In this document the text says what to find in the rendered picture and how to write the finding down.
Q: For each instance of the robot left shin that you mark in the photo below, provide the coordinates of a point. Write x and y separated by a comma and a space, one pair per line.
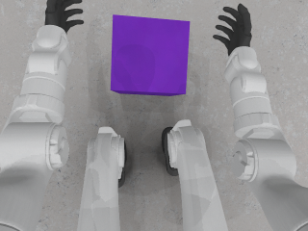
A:
102, 130

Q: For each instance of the carton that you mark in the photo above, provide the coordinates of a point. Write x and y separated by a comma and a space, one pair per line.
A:
149, 55

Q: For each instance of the right robot forearm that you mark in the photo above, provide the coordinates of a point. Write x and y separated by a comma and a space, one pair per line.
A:
250, 99

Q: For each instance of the right robot hand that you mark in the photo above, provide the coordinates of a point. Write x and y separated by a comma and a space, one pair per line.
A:
241, 33

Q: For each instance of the left robot forearm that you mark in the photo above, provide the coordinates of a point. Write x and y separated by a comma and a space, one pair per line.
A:
42, 94

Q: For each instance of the right robot upper arm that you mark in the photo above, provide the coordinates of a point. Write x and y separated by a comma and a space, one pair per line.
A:
267, 166

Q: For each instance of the left robot upper arm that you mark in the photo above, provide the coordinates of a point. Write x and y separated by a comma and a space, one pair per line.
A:
29, 154

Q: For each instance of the left robot hand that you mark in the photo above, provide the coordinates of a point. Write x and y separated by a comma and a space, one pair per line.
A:
55, 13

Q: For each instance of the right robot thigh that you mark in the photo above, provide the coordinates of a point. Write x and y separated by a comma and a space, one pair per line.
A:
201, 205

